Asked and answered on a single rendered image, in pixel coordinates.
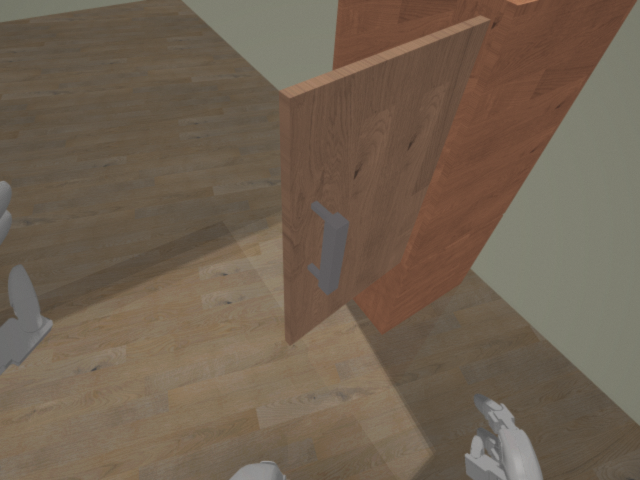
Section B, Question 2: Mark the handle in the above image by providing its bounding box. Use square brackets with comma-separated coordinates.
[307, 201, 349, 296]

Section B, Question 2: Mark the cupboard door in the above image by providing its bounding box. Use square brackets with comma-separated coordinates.
[279, 15, 491, 346]

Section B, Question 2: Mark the robot left hand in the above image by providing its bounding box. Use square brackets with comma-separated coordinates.
[0, 181, 53, 375]

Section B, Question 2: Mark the robot left shin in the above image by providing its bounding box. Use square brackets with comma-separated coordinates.
[260, 461, 281, 472]

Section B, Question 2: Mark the robot right hand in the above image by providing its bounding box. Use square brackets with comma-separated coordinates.
[465, 394, 543, 480]

